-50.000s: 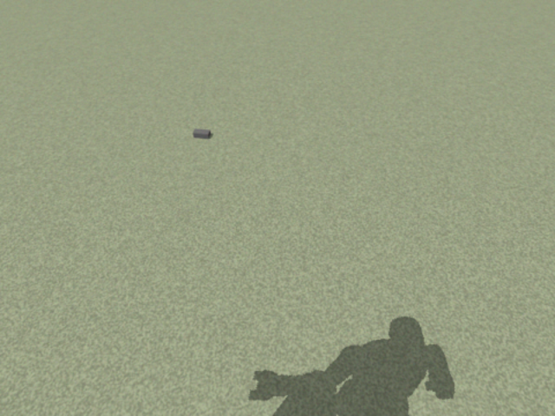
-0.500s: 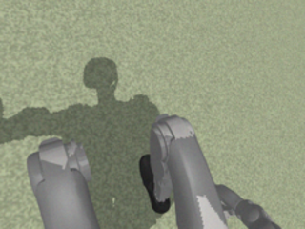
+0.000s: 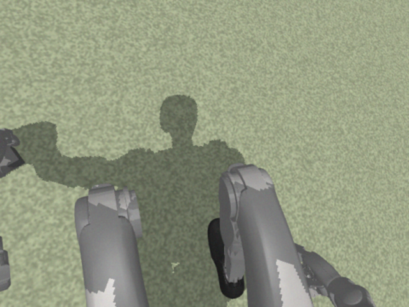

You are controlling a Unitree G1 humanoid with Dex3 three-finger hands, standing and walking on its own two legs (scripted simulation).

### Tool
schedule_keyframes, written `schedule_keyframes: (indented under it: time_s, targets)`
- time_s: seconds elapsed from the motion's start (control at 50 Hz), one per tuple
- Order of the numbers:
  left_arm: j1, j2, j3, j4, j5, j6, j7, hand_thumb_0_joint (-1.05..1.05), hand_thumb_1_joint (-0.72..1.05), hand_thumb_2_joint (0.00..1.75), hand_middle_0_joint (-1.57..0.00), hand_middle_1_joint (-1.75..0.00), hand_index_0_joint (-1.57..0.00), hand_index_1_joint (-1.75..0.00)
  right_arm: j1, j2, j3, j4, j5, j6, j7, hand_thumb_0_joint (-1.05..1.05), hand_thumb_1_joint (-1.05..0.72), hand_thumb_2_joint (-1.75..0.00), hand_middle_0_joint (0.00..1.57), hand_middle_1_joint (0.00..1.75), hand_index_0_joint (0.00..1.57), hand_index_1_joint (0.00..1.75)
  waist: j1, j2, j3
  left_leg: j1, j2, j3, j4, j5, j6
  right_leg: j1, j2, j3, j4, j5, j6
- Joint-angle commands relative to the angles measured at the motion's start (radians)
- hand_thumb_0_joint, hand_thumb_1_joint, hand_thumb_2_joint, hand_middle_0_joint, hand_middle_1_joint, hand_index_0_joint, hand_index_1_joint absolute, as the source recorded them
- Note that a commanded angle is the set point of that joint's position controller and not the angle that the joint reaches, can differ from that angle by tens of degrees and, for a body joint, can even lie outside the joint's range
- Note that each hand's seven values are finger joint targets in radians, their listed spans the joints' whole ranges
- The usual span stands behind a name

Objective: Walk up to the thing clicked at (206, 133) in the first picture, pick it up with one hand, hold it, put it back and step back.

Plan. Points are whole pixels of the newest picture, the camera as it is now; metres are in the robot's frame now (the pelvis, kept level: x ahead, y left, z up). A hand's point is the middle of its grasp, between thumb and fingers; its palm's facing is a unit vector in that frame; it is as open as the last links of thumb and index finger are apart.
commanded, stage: go down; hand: left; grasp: from above
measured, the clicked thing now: out of the picture +0.38 +0.40 -0.26
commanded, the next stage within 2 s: none
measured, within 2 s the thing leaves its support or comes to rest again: neither
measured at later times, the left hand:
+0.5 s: hand out of the picture +0.33 +0.39 +0.01, palm faces -0.43 -0.10 -0.90, open 10.8 cm
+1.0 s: hand out of the picture +0.32 +0.39 +0.11, palm faces -0.41 -0.10 -0.91, open 12.5 cm
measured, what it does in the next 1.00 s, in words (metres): rises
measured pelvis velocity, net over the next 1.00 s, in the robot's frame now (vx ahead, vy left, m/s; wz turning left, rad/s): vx -0.02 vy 0.00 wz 0.11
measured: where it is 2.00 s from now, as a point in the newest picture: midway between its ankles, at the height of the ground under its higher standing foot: (180, 286)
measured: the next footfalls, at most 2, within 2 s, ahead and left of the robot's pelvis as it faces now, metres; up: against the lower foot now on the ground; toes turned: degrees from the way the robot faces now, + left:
none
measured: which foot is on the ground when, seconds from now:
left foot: down 0.00-1.00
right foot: down 0.00-1.00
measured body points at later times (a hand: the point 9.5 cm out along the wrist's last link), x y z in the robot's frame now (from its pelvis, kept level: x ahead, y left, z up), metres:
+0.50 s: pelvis -0.02 -0.01 +0.10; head +0.16 +0.06 +0.51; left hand +0.35 +0.39 +0.06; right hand +0.13 -0.26 -0.02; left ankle +0.06 +0.12 -0.26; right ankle +0.10 -0.14 -0.26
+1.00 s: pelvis -0.02 +0.00 +0.18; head +0.14 +0.06 +0.59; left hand +0.34 +0.39 +0.16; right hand +0.14 -0.25 +0.06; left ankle +0.06 +0.12 -0.26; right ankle +0.10 -0.14 -0.26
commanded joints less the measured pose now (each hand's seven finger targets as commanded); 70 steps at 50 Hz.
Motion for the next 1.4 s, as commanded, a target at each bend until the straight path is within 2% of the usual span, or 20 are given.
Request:
schedule_keyframes:
  time_s: [0.0,0.02,0.06,0.1,0.18,0.26,0.3,0.42,0.52,0.62,0.76,0.88,0.92,0.96,0.98,1.04,1.06,1.22,1.34,1.38]
  targets:
    - [-0.236,0.163,-0.058,-0.114,-0.029,0.017,-0.048,0.00,0.36,0.30,-0.72,-0.42,-0.77,-0.39,0.122,-0.284,-0.107,-0.057,0.043,0.019,-0.028,0.00,-0.89,-0.89,0.20,0.30,0.20,0.30,-0.020,0.344,-0.586,0.512,0.011,0.110,-0.361,0.203,0.022,0.208,0.033,-0.111,-0.230,0.246,-0.088]
    - [-0.246,0.184,-0.049,-0.123,-0.028,0.017,-0.068,0.00,0.28,0.38,-0.67,-0.46,-0.69,-0.44,0.134,-0.287,-0.115,-0.066,0.049,0.024,-0.033,0.00,-0.89,-0.89,0.20,0.30,0.20,0.30,-0.027,0.291,-0.550,0.490,0.007,0.111,-0.370,0.172,0.028,0.216,0.028,-0.101,-0.254,0.224,-0.087]
    - [-0.263,0.285,0.022,-0.217,-0.029,0.016,-0.094,0.00,0.16,0.45,-0.61,-0.52,-0.63,-0.50,0.171,-0.289,-0.131,-0.064,0.062,0.040,-0.045,0.00,-0.89,-0.89,0.20,0.30,0.20,0.30,0.015,0.306,-0.622,0.528,0.001,0.129,-0.391,0.187,0.033,0.288,0.025,-0.079,-0.287,0.232,-0.090]
    - [-0.285,0.194,-0.036,-0.310,-0.060,0.005,-0.132,0.00,0.14,0.48,-0.64,-0.50,-0.63,-0.50,0.173,-0.254,-0.131,-0.063,0.075,0.049,-0.048,0.00,-0.90,-0.90,0.20,0.30,0.20,0.30,0.039,0.326,-0.682,0.579,0.000,0.135,-0.423,0.174,0.031,0.307,0.020,-0.072,-0.309,0.217,-0.093]
    - [-0.208,0.289,0.043,-0.411,-0.077,0.009,-0.187,0.00,0.08,0.53,-0.62,-0.51,-0.60,-0.53,0.174,-0.243,-0.154,-0.100,0.111,0.083,-0.076,0.00,-0.90,-0.90,0.20,0.30,0.20,0.30,0.090,0.277,-0.758,0.615,-0.007,0.161,-0.473,0.148,0.037,0.394,0.018,-0.039,-0.381,0.179,-0.100]
    - [-0.194,0.286,0.048,-0.485,-0.098,0.029,-0.249,0.00,0.03,0.57,-0.56,-0.55,-0.54,-0.57,0.170,-0.217,-0.160,-0.134,0.137,0.126,-0.114,0.00,-0.90,-0.90,0.20,0.30,0.20,0.30,0.093,0.223,-0.726,0.592,-0.009,0.175,-0.516,0.118,0.047,0.432,0.018,-0.015,-0.458,0.130,-0.100]
    - [-0.157,0.236,0.012,-0.494,-0.123,0.037,-0.291,0.00,-0.01,0.59,-0.51,-0.61,-0.50,-0.61,0.174,-0.203,-0.162,-0.150,0.146,0.140,-0.136,0.00,-0.90,-0.90,0.20,0.30,0.20,0.30,0.080,0.174,-0.678,0.575,-0.008,0.181,-0.541,0.102,0.053,0.457,0.020,-0.008,-0.505,0.112,-0.097]
    - [-0.101,0.190,-0.042,-0.615,-0.195,0.046,-0.418,0.00,-0.09,0.64,-0.42,-0.72,-0.42,-0.71,0.190,-0.195,-0.161,-0.179,0.180,0.162,-0.197,0.00,-0.90,-0.90,0.20,0.30,0.20,0.30,0.086,0.169,-0.634,0.647,0.008,0.140,-0.680,0.041,0.051,0.506,0.016,-0.015,-0.563,0.101,-0.095]
    - [-0.089,0.250,-0.002,-0.720,-0.219,-0.002,-0.487,0.00,-0.13,0.67,-0.38,-0.76,-0.39,-0.75,0.194,-0.189,-0.156,-0.182,0.196,0.158,-0.238,0.00,-0.90,-0.90,0.20,0.30,0.20,0.30,0.104,0.212,-0.654,0.739,0.024,0.122,-0.761,0.052,0.042,0.534,0.015,-0.016,-0.590,0.133,-0.093]
    - [-0.066,0.303,0.067,-0.753,-0.219,-0.059,-0.471,0.00,-0.16,0.69,-0.34,-0.78,-0.35,-0.77,0.179,-0.180,-0.151,-0.169,0.198,0.159,-0.260,0.00,-0.90,-0.90,0.20,0.30,0.20,0.30,0.125,0.269,-0.663,0.835,0.029,0.116,-0.823,0.101,0.032,0.552,0.008,-0.012,-0.611,0.169,-0.093]
    - [-0.060,0.249,0.036,-0.712,-0.181,-0.048,-0.427,0.00,-0.24,0.76,-0.28,-0.80,-0.28,-0.80,0.175,-0.184,-0.154,-0.159,0.199,0.165,-0.269,0.00,-0.89,-0.90,0.20,0.30,0.20,0.30,0.106,0.305,-0.640,0.944,0.037,0.082,-0.925,0.079,0.023,0.547,0.004,-0.029,-0.655,0.160,-0.093]
    - [-0.048,0.242,0.020,-0.693,-0.193,-0.008,-0.433,0.00,-0.24,0.75,-0.25,-0.84,-0.27,-0.82,0.191,-0.170,-0.154,-0.157,0.200,0.167,-0.277,0.00,-0.89,-0.89,0.20,0.30,0.20,0.30,0.100,0.224,-0.668,0.942,0.025,0.128,-0.928,0.108,0.040,0.670,0.007,-0.013,-0.755,0.163,-0.090]
    - [-0.043,0.271,0.038,-0.695,-0.194,-0.004,-0.446,0.00,-0.23,0.73,-0.25,-0.85,-0.28,-0.83,0.188,-0.173,-0.155,-0.160,0.206,0.166,-0.283,0.00,-0.89,-0.89,0.20,0.30,0.20,0.30,0.109,0.224,-0.658,0.951,0.027,0.118,-0.956,0.087,0.039,0.687,0.007,-0.012,-0.765,0.150,-0.090]
    - [-0.051,0.261,0.022,-0.704,-0.199,-0.006,-0.454,0.00,-0.23,0.73,-0.26,-0.86,-0.28,-0.83,0.186,-0.166,-0.151,-0.160,0.207,0.165,-0.288,0.00,-0.90,-0.90,0.20,0.30,0.20,0.30,0.104,0.224,-0.646,0.947,0.026,0.124,-0.967,0.078,0.040,0.704,0.009,-0.009,-0.781,0.144,-0.090]
    - [-0.053,0.273,0.041,-0.711,-0.206,-0.010,-0.455,0.00,-0.23,0.72,-0.25,-0.86,-0.28,-0.83,0.185,-0.165,-0.151,-0.160,0.207,0.164,-0.290,0.00,-0.90,-0.89,0.20,0.30,0.20,0.30,0.110,0.217,-0.657,0.958,0.027,0.124,-0.967,0.091,0.040,0.712,0.008,-0.005,-0.784,0.156,-0.089]
    - [-0.048,0.273,0.043,-0.701,-0.213,-0.025,-0.459,0.00,-0.22,0.71,-0.26,-0.86,-0.29,-0.83,0.188,-0.155,-0.145,-0.157,0.208,0.160,-0.296,0.00,-0.90,-0.90,0.20,0.30,0.20,0.30,0.104,0.209,-0.645,0.962,0.024,0.135,-0.970,0.122,0.041,0.731,0.007,0.001,-0.804,0.174,-0.089]
    - [-0.041,0.287,0.055,-0.709,-0.211,-0.032,-0.456,0.00,-0.23,0.72,-0.25,-0.87,-0.28,-0.84,0.188,-0.154,-0.145,-0.159,0.209,0.159,-0.298,0.00,-0.90,-0.90,0.20,0.30,0.20,0.30,0.115,0.206,-0.658,0.980,0.024,0.135,-0.983,0.110,0.041,0.748,0.007,0.000,-0.814,0.162,-0.090]
    - [-0.027,0.271,0.051,-0.697,-0.192,-0.062,-0.433,0.00,-0.26,0.74,-0.22,-0.89,-0.26,-0.85,0.193,-0.159,-0.150,-0.141,0.206,0.155,-0.301,0.00,-0.90,-0.89,0.20,0.30,0.20,0.30,0.119,0.269,-0.652,1.060,0.034,0.109,-1.043,0.135,0.024,0.741,0.008,-0.008,-0.820,0.186,-0.093]
    - [-0.019,0.255,0.046,-0.687,-0.194,-0.062,-0.419,0.00,-0.24,0.72,-0.23,-0.89,-0.27,-0.84,0.206,-0.147,-0.158,-0.129,0.204,0.157,-0.297,0.00,-0.90,-0.89,0.20,0.30,0.20,0.30,0.111,0.220,-0.657,1.073,0.027,0.138,-1.035,0.192,0.031,0.802,0.004,0.002,-0.879,0.215,-0.091]
    - [-0.004,0.272,0.065,-0.686,-0.193,-0.061,-0.411,0.00,-0.25,0.73,-0.24,-0.88,-0.27,-0.84,0.203,-0.148,-0.159,-0.129,0.204,0.158,-0.297,0.00,-0.90,-0.90,0.20,0.30,0.20,0.30,0.121,0.208,-0.675,1.084,0.023,0.147,-1.033,0.208,0.033,0.826,0.004,0.006,-0.893,0.219,-0.092]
